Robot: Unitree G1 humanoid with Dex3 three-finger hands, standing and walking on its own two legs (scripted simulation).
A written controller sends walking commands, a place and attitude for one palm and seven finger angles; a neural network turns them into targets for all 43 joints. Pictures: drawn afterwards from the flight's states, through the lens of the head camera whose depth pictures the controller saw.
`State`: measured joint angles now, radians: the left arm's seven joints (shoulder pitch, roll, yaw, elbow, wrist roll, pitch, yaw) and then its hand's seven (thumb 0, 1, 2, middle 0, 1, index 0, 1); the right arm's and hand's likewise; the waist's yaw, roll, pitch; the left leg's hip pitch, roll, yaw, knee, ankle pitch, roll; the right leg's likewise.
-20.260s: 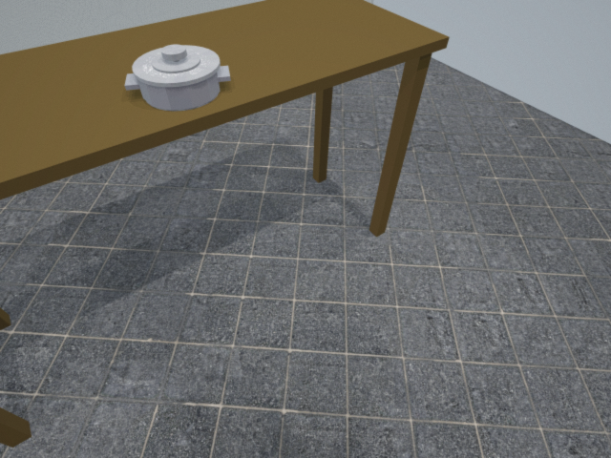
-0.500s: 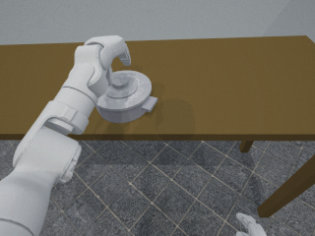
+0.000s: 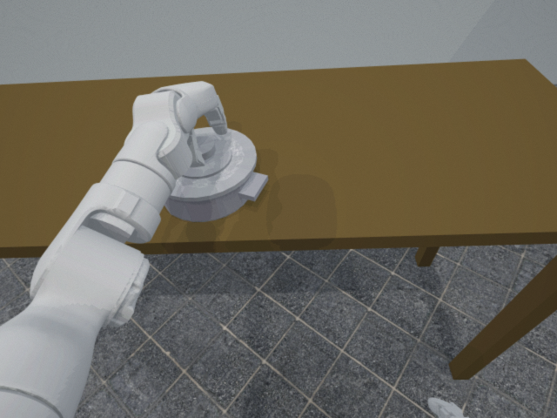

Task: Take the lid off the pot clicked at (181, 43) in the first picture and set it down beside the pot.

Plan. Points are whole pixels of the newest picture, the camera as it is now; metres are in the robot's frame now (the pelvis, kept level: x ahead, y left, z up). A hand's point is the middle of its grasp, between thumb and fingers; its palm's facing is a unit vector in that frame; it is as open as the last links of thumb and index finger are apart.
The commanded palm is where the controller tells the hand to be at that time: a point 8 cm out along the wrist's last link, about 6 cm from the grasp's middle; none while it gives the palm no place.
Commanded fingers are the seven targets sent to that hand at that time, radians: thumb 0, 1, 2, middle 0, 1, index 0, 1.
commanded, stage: lower the open fingers around the knob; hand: left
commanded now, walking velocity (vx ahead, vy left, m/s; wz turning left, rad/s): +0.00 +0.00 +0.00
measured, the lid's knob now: (199, 148) +0.48 +0.13 +0.15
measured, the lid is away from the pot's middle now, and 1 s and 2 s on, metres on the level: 0.00 0.00 0.00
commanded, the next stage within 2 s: close the fingers and squeeze the knob in 1.90 s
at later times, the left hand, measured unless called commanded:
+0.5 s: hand (191, 148) +0.45 +0.13 +0.18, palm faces -0.34 -0.07 -0.94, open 10.1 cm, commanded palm +0.44 +0.13 +0.22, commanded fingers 0.00 -0.24 1.28 -0.81 -0.08 -0.81 -0.08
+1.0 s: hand (193, 145) +0.45 +0.13 +0.18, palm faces -0.38 -0.05 -0.92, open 10.0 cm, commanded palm +0.45 +0.12 +0.22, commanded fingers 0.00 -0.24 1.28 -0.81 -0.08 -0.81 -0.08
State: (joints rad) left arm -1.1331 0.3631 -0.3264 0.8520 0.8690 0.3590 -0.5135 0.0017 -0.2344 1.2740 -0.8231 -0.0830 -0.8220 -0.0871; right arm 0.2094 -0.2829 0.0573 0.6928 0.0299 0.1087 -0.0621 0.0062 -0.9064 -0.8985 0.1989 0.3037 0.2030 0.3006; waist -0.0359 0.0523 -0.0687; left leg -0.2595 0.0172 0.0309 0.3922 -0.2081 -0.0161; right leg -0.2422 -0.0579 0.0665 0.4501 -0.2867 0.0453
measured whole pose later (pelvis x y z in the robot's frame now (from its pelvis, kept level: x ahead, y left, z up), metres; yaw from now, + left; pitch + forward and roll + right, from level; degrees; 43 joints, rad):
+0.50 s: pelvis +0.00 +0.00 +0.00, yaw +0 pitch +5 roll +1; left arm -1.13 0.35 -0.35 0.88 0.88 0.35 -0.48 0.00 -0.23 1.27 -0.81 -0.08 -0.82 -0.09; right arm 0.20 -0.28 0.06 0.68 0.03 0.14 -0.05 0.01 -0.91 -0.90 0.20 0.30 0.20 0.30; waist -0.04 0.04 -0.08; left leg -0.29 0.02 0.03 0.43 -0.22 -0.02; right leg -0.27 -0.06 0.06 0.47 -0.29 0.05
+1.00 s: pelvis -0.01 +0.00 +0.00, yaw +1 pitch +6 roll +1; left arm -1.24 0.33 -0.38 1.02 0.89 0.35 -0.49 0.00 -0.23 1.27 -0.82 -0.09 -0.84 -0.10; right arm 0.23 -0.28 0.05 0.73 0.02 0.14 -0.06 0.00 -0.91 -0.90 0.20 0.30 0.20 0.30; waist -0.05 0.04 -0.08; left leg -0.33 0.01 0.02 0.44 -0.22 -0.01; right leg -0.30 -0.06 0.06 0.49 -0.29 0.05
